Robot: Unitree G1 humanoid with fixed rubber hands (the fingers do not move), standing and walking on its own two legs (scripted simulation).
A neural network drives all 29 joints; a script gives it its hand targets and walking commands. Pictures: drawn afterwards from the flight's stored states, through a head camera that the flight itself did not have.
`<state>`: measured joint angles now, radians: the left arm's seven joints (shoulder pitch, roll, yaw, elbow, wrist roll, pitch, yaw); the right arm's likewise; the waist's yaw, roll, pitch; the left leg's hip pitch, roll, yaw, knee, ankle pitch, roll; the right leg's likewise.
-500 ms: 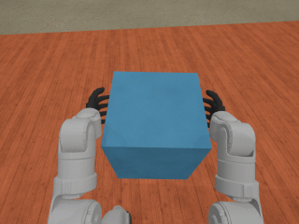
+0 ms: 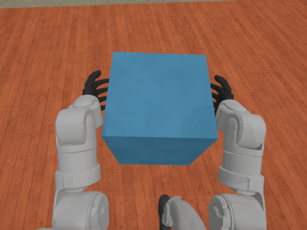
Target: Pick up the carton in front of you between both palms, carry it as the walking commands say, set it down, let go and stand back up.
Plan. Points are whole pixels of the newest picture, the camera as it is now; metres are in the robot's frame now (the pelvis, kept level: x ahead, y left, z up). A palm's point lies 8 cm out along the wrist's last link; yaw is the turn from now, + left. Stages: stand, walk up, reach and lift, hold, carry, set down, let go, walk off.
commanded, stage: carry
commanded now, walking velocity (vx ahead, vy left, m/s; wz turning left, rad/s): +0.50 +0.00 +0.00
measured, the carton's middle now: (156, 116) +0.38 -0.01 +0.03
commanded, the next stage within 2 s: none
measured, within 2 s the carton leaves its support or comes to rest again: neither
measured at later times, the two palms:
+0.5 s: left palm (98, 16) +0.70 +0.16 +0.10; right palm (192, 21) +0.71 -0.13 +0.09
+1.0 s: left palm out of the picture +1.01 +0.14 +0.07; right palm out of the picture +1.00 -0.16 +0.07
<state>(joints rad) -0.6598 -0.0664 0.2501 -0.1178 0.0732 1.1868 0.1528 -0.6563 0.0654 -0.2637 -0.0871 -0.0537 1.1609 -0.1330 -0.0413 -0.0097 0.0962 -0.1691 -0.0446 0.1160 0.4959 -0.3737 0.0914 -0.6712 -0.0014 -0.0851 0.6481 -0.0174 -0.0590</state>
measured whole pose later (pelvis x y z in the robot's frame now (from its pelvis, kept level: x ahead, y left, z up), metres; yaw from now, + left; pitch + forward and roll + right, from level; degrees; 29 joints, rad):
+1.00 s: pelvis +0.64 +0.01 -0.05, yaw +0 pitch +5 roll +0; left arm -0.65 -0.03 0.23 0.02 0.07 1.20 0.13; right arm -0.68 0.01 -0.21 0.09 -0.03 1.17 -0.14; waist -0.05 -0.01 -0.03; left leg -0.13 -0.06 0.09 0.57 -0.43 0.07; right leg -0.56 0.02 -0.10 0.49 0.09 -0.06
